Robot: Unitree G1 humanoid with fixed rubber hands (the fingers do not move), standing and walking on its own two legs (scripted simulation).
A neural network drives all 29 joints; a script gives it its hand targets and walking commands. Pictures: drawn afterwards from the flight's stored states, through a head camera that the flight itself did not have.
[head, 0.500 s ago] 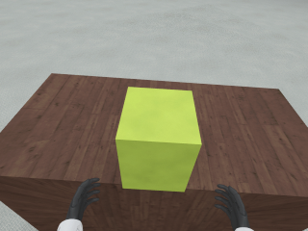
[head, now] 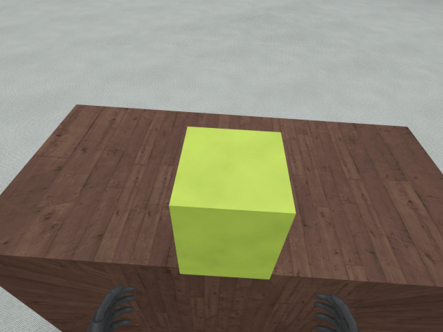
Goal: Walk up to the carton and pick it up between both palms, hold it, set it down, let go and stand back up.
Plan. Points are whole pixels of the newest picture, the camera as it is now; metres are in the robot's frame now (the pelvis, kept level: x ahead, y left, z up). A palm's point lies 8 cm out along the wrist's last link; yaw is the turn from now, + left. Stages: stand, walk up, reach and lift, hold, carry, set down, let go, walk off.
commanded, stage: set down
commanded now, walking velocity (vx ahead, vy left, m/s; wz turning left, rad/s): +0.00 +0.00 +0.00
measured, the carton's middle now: (229, 204) +0.39 +0.02 +0.01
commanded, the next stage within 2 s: let go in 0.42 s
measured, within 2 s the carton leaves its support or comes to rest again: neither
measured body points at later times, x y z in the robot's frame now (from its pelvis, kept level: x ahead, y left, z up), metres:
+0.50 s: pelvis -0.01 +0.00 +0.00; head -0.01 +0.01 +0.45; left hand +0.14 +0.24 -0.10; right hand +0.15 -0.21 -0.09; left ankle -0.02 +0.12 -0.75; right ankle -0.02 -0.10 -0.75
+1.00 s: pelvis -0.02 +0.00 -0.01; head -0.02 +0.00 +0.44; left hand +0.15 +0.22 -0.10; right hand +0.13 -0.24 -0.10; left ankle -0.02 +0.12 -0.75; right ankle -0.02 -0.10 -0.75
